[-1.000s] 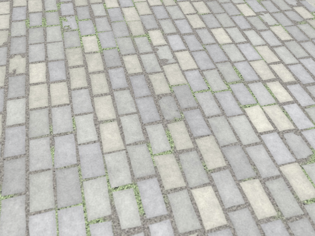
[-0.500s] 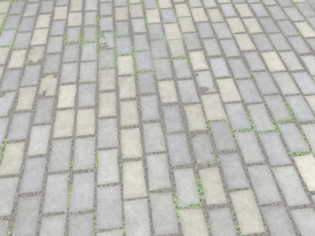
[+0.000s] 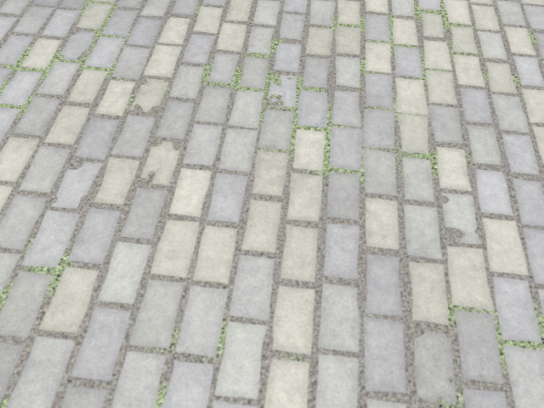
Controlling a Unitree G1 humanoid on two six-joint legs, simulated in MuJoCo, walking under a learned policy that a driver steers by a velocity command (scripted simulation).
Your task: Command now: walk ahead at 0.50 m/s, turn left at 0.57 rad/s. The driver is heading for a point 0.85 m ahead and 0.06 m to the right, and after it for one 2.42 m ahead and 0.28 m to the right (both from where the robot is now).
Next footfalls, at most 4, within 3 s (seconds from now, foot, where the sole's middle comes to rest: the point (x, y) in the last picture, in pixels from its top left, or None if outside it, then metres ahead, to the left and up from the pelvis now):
0.28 right None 0.35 -0.14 -0.78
0.80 left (207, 352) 0.59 0.15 -0.78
1.34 right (296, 252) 0.88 -0.09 -0.78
1.82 left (250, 167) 1.20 0.04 -0.78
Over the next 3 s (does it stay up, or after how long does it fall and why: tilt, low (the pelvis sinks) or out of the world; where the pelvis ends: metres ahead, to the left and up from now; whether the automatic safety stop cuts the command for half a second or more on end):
stays up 1.61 -0.20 -0.02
